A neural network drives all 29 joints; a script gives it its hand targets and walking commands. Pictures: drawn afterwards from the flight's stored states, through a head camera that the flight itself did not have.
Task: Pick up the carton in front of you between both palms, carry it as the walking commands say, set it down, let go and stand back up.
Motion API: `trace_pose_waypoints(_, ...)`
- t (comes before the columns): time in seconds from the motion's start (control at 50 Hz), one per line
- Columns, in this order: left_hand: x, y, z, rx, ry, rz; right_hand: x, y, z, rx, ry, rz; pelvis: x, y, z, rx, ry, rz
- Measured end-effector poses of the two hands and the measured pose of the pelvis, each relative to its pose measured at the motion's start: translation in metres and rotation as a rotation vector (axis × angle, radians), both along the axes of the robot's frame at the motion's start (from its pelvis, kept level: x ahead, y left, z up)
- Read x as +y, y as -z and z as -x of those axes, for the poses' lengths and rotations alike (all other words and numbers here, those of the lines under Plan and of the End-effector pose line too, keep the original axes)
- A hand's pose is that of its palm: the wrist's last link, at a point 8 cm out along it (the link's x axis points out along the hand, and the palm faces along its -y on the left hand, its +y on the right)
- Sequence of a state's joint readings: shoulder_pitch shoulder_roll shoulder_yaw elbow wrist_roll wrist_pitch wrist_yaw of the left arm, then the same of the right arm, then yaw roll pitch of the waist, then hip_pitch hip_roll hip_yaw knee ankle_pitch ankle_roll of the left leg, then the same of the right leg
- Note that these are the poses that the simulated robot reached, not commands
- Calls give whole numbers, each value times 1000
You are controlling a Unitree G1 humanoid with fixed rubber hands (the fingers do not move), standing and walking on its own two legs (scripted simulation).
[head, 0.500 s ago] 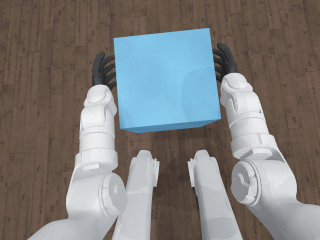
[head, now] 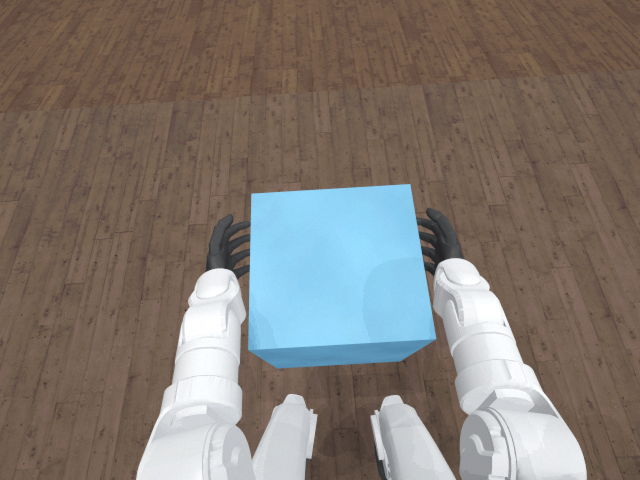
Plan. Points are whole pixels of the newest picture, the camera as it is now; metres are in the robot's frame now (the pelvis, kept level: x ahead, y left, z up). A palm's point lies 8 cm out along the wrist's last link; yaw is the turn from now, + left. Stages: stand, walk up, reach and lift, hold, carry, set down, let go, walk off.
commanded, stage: reach and lift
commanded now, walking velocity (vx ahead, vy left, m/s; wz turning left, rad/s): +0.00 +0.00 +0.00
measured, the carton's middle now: (335, 288) +0.37 +0.01 -0.11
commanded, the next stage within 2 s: hold in 1.54 s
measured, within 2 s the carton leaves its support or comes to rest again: neither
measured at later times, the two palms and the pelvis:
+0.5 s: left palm (187, 248) +0.33 +0.16 +0.11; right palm (499, 247) +0.33 -0.14 +0.11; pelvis +0.05 +0.00 +0.10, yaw +0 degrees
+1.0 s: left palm (180, 240) +0.33 +0.15 +0.14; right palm (514, 240) +0.32 -0.15 +0.13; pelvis +0.02 +0.00 +0.11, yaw +0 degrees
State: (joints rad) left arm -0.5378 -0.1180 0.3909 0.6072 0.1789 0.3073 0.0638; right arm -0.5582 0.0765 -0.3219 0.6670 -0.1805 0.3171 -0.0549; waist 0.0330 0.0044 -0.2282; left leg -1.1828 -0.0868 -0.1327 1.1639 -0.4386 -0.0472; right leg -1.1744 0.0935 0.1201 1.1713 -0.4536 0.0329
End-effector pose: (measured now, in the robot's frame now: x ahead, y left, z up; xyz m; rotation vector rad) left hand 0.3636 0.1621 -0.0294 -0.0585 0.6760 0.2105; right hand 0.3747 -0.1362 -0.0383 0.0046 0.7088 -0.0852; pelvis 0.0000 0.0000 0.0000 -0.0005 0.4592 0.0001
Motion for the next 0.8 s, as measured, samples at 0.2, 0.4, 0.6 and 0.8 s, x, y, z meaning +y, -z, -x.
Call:
trace_pose_waypoints(0.2, -4, -59, 13, 7, 26, -3, -4, -60, 19, 7, 21, 7, 2, -52, -23, -142, 3, -1)
trace_pose_waypoints(0.4, -6, -117, 26, -4, 49, -9, -6, -120, 36, -6, 34, 18, 3, -91, -42, -324, 1, 0)
trace_pose_waypoints(0.6, -7, -158, 37, -10, 93, -51, -7, -161, 52, -13, 29, 42, 4, -106, -41, -475, -2, 0)
trace_pose_waypoints(0.8, -8, -156, 44, 21, 90, -45, -9, -160, 59, 17, 26, 50, 4, -104, -23, -518, 2, 1)
